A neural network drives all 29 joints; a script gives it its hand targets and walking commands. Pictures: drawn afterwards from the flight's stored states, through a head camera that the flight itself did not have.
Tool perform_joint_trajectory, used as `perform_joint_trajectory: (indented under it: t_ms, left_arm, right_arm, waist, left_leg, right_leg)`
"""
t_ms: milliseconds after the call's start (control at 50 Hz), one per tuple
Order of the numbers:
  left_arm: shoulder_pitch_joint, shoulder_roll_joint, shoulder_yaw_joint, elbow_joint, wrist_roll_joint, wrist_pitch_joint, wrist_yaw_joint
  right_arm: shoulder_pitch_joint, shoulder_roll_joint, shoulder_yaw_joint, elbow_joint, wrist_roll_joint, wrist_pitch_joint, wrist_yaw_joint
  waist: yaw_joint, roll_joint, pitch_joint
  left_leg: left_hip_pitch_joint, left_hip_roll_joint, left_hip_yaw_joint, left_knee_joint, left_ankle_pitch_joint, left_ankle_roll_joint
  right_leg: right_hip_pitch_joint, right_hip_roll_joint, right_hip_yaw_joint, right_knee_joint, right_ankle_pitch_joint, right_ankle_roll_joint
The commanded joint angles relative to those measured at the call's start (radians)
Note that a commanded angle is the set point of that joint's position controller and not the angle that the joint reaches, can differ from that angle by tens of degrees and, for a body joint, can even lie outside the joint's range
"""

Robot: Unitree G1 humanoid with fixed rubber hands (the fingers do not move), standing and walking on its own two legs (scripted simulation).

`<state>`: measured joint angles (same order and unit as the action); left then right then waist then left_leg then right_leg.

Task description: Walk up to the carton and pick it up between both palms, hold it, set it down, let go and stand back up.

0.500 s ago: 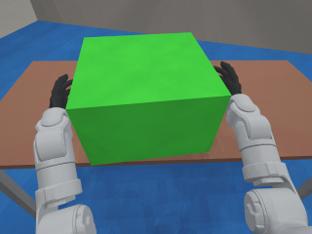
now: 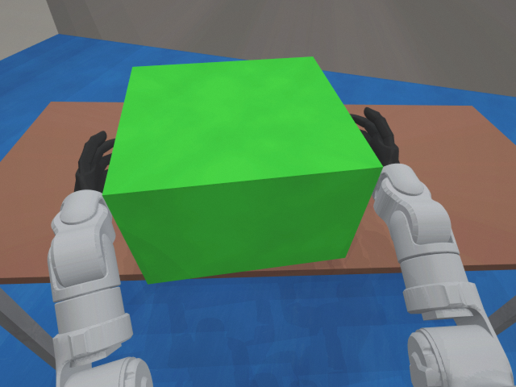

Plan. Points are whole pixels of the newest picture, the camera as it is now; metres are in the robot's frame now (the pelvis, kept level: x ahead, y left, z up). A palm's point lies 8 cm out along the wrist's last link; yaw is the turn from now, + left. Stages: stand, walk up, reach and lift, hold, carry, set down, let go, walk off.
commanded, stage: hold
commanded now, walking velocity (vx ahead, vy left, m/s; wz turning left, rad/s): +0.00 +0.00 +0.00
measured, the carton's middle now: (237, 160) +0.42 +0.02 +0.15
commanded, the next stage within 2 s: set down in 1.24 s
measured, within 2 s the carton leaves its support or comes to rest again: neither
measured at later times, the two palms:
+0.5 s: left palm (94, 191) +0.34 +0.21 +0.18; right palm (383, 161) +0.35 -0.18 +0.20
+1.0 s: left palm (98, 193) +0.34 +0.21 +0.17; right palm (385, 166) +0.35 -0.19 +0.20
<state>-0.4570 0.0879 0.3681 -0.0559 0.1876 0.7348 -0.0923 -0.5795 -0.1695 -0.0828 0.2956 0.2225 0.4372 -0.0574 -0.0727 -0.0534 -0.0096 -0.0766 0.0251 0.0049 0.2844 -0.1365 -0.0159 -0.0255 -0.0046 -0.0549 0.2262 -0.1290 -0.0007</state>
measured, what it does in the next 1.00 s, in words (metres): stands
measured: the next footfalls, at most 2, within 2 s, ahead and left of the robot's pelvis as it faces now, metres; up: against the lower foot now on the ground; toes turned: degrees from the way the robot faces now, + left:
none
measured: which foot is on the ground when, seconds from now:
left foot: down 0.00-1.00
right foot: down 0.00-1.00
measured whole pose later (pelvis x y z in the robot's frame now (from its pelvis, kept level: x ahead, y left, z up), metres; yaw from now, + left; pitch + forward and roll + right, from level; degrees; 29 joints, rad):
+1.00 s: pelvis +0.00 +0.00 +0.00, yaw -1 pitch -5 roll -1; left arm -0.46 0.07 0.38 -0.01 0.20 0.73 -0.09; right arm -0.59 -0.18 -0.08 0.35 0.22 0.43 -0.05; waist -0.07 -0.05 -0.02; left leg -0.07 0.03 0.02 0.28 -0.13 -0.01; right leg -0.02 0.00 -0.04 0.22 -0.12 0.00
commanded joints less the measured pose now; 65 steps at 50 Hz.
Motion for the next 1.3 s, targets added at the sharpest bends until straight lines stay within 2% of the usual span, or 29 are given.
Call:
perform_joint_trajectory:
  t_ms: [0,120,180,220,260,280,340,420,440,460,540,600,680,720,780,800,820,880,900,920,980,1000,1020,1100,1120,1180,1220,1240,1280]
  left_arm:
    - [-0.539,-0.302,-0.437,-0.128,-0.158,-0.050,-0.151]
    - [-0.549,-0.309,-0.435,-0.126,-0.170,-0.067,-0.152]
    - [-0.566,-0.332,-0.466,-0.183,-0.193,-0.084,-0.140]
    - [-0.600,-0.321,-0.454,-0.121,-0.183,-0.089,-0.134]
    - [-0.614,-0.321,-0.436,-0.047,-0.157,-0.075,-0.135]
    - [-0.594,-0.338,-0.454,-0.070,-0.174,-0.071,-0.135]
    - [-0.610,-0.317,-0.406,0.010,-0.141,-0.053,-0.144]
    - [-0.673,-0.334,-0.434,-0.049,-0.171,-0.067,-0.151]
    - [-0.661,-0.335,-0.422,-0.009,-0.166,-0.067,-0.153]
    - [-0.650,-0.343,-0.434,-0.018,-0.159,-0.070,-0.153]
    - [-0.644,-0.344,-0.452,-0.062,-0.173,-0.079,-0.151]
    - [-0.638,-0.343,-0.430,-0.025,-0.160,-0.073,-0.155]
    - [-0.655,-0.344,-0.455,-0.049,-0.164,-0.078,-0.148]
    - [-0.631,-0.342,-0.440,-0.018,-0.151,-0.079,-0.148]
    - [-0.591,-0.346,-0.466,-0.104,-0.172,-0.088,-0.136]
    - [-0.581,-0.338,-0.474,-0.133,-0.163,-0.088,-0.134]
    - [-0.550,-0.324,-0.457,-0.110,-0.164,-0.080,-0.135]
    - [-0.528,-0.328,-0.423,-0.088,-0.144,-0.060,-0.147]
    - [-0.534,-0.331,-0.432,-0.108,-0.149,-0.061,-0.146]
    - [-0.540,-0.339,-0.439,-0.093,-0.156,-0.053,-0.146]
    - [-0.542,-0.322,-0.442,-0.131,-0.155,-0.049,-0.144]
    - [-0.593,-0.310,-0.445,-0.134,-0.162,-0.059,-0.147]
    - [-0.558,-0.320,-0.445,-0.124,-0.165,-0.056,-0.149]
    - [-0.591,-0.345,-0.478,-0.129,-0.187,-0.070,-0.152]
    - [-0.612,-0.332,-0.471,-0.095,-0.177,-0.073,-0.151]
    - [-0.600,-0.305,-0.453,-0.098,-0.175,-0.091,-0.154]
    - [-0.623,-0.299,-0.435,-0.059,-0.162,-0.087,-0.157]
    - [-0.640,-0.314,-0.455,-0.056,-0.149,-0.093,-0.153]
    - [-0.631,-0.331,-0.457,-0.049,-0.150,-0.114,-0.144]
  right_arm:
    - [-0.517,0.358,0.330,-0.220,0.087,-0.023,0.126]
    - [-0.560,0.387,0.343,-0.275,0.091,-0.040,0.122]
    - [-0.554,0.384,0.354,-0.308,0.098,-0.049,0.132]
    - [-0.605,0.374,0.323,-0.293,0.084,-0.053,0.139]
    - [-0.615,0.375,0.298,-0.200,0.059,-0.048,0.146]
    - [-0.594,0.402,0.316,-0.208,0.070,-0.050,0.149]
    - [-0.603,0.386,0.279,-0.097,0.044,-0.031,0.154]
    - [-0.656,0.440,0.307,-0.153,0.063,-0.044,0.151]
    - [-0.668,0.432,0.313,-0.145,0.062,-0.043,0.149]
    - [-0.637,0.426,0.302,-0.135,0.056,-0.042,0.146]
    - [-0.600,0.415,0.300,-0.146,0.067,-0.057,0.142]
    - [-0.612,0.398,0.280,-0.121,0.053,-0.059,0.145]
    - [-0.630,0.387,0.278,-0.147,0.054,-0.074,0.151]
    - [-0.669,0.414,0.303,-0.188,0.060,-0.078,0.149]
    - [-0.606,0.407,0.337,-0.229,0.087,-0.077,0.141]
    - [-0.576,0.407,0.352,-0.237,0.095,-0.073,0.139]
    - [-0.570,0.383,0.349,-0.233,0.103,-0.067,0.136]
    - [-0.567,0.373,0.334,-0.213,0.090,-0.050,0.136]
    - [-0.568,0.389,0.349,-0.238,0.100,-0.052,0.141]
    - [-0.570,0.384,0.334,-0.208,0.097,-0.046,0.140]
    - [-0.549,0.376,0.335,-0.220,0.100,-0.042,0.142]
    - [-0.582,0.374,0.304,-0.223,0.091,-0.046,0.139]
    - [-0.562,0.372,0.314,-0.221,0.087,-0.044,0.138]
    - [-0.598,0.420,0.326,-0.286,0.081,-0.051,0.135]
    - [-0.621,0.394,0.302,-0.270,0.066,-0.054,0.130]
    - [-0.578,0.412,0.315,-0.231,0.066,-0.050,0.126]
    - [-0.568,0.407,0.297,-0.168,0.056,-0.044,0.126]
    - [-0.624,0.425,0.295,-0.160,0.024,-0.063,0.139]
    - [-0.633,0.407,0.275,-0.174,0.005,-0.103,0.161]
  waist:
    - [-0.006,0.094,-0.336]
    - [0.004,0.064,-0.402]
    - [0.009,0.061,-0.456]
    - [0.012,0.074,-0.427]
    - [0.005,0.073,-0.349]
    - [0.012,0.070,-0.372]
    - [0.014,0.076,-0.261]
    - [0.011,0.053,-0.371]
    - [0.012,0.048,-0.361]
    - [0.004,0.073,-0.357]
    - [-0.014,0.090,-0.409]
    - [-0.012,0.103,-0.344]
    - [-0.025,0.115,-0.385]
    - [0.001,0.078,-0.381]
    - [0.010,0.088,-0.443]
    - [-0.006,0.093,-0.438]
    - [0.008,0.083,-0.427]
    - [0.010,0.068,-0.339]
    - [0.027,0.057,-0.364]
    - [0.012,0.074,-0.344]
    - [0.011,0.085,-0.349]
    - [-0.008,0.088,-0.350]
    - [0.007,0.070,-0.329]
    - [0.002,0.064,-0.401]
    - [-0.016,0.089,-0.392]
    - [-0.005,0.070,-0.408]
    - [-0.016,0.083,-0.372]
    - [0.018,0.111,-0.374]
    - [0.019,0.116,-0.413]
  left_leg:
    - [0.101,-0.073,0.034,-0.004,0.233,-0.038]
    - [0.111,-0.074,0.036,0.006,0.285,-0.029]
    - [0.141,-0.072,0.030,0.012,0.307,-0.040]
    - [0.120,-0.069,0.033,0.001,0.227,-0.038]
    - [0.093,-0.065,0.040,-0.024,0.131,-0.025]
    - [0.091,-0.069,0.044,-0.028,0.136,-0.018]
    - [0.039,-0.061,0.047,-0.054,0.029,-0.005]
    - [0.080,-0.075,0.049,-0.032,0.101,-0.010]
    - [0.078,-0.078,0.046,-0.029,0.098,-0.005]
    - [0.079,-0.074,0.040,-0.033,0.127,-0.017]
    - [0.114,-0.080,0.036,-0.007,0.192,-0.026]
    - [0.081,-0.071,0.038,-0.028,0.118,-0.027]
    - [0.118,-0.069,0.035,-0.011,0.167,-0.040]
    - [0.095,-0.075,0.040,-0.012,0.163,-0.024]
    - [0.137,-0.072,0.038,0.008,0.289,-0.033]
    - [0.151,-0.069,0.030,0.021,0.340,-0.039]
    - [0.144,-0.071,0.032,0.022,0.348,-0.041]
    - [0.106,-0.063,0.033,-0.008,0.249,-0.031]
    - [0.098,-0.063,0.035,-0.018,0.261,-0.028]
    - [0.105,-0.067,0.038,-0.017,0.247,-0.037]
    - [0.122,-0.063,0.031,-0.010,0.258,-0.033]
    - [0.111,-0.066,0.037,-0.010,0.231,-0.038]
    - [0.098,-0.064,0.037,-0.014,0.221,-0.035]
    - [0.098,-0.071,0.040,-0.025,0.168,-0.020]
    - [0.096,-0.076,0.038,-0.016,0.161,-0.025]
    - [0.092,-0.080,0.046,-0.014,0.175,-0.017]
    - [0.064,-0.078,0.043,-0.032,0.106,-0.012]
    - [0.067,-0.074,0.042,-0.030,0.114,-0.012]
    - [0.128,-0.070,0.042,-0.022,0.162,-0.020]
  right_leg:
    - [0.087,0.047,0.008,0.005,0.220,0.003]
    - [0.107,0.056,-0.003,0.023,0.279,0.008]
    - [0.089,0.071,-0.011,0.016,0.264,0.004]
    - [0.049,0.061,-0.015,0.008,0.177,0.000]
    - [0.011,0.050,-0.008,-0.006,0.092,-0.007]
    - [0.014,0.050,-0.004,-0.004,0.097,-0.007]
    - [0.017,0.042,-0.002,-0.024,-0.003,-0.008]
    - [0.034,0.043,-0.001,-0.004,0.090,0.007]
    - [0.030,0.044,0.001,-0.010,0.099,0.005]
    - [0.040,0.047,0.001,-0.012,0.122,0.006]
    - [0.057,0.045,0.003,-0.001,0.192,0.004]
    - [0.031,0.047,-0.006,-0.017,0.084,-0.005]
    - [0.028,0.050,-0.013,-0.002,0.106,-0.008]
    - [0.029,0.048,-0.009,-0.003,0.127,0.005]
    - [0.078,0.064,-0.004,0.011,0.245,0.002]
    - [0.075,0.063,-0.003,0.016,0.297,0.005]
    - [0.101,0.066,-0.006,0.016,0.294,0.007]
    - [0.075,0.063,-0.007,-0.005,0.185,0.000]
    - [0.068,0.066,-0.008,0.000,0.188,0.003]
    - [0.060,0.063,-0.007,-0.008,0.171,-0.001]
    - [0.055,0.059,-0.001,-0.004,0.195,0.000]
    - [0.066,0.061,-0.004,-0.001,0.178,-0.004]
    - [0.066,0.058,-0.005,-0.006,0.171,-0.003]
    - [0.057,0.049,0.001,0.000,0.165,0.005]
    - [0.047,0.042,0.006,0.002,0.164,0.008]
    - [0.092,0.039,0.011,0.004,0.219,0.015]
    - [0.071,0.032,0.012,0.000,0.155,0.014]
    - [0.062,0.041,0.000,0.013,0.136,0.008]
    - [0.035,0.051,-0.020,0.015,0.120,0.004]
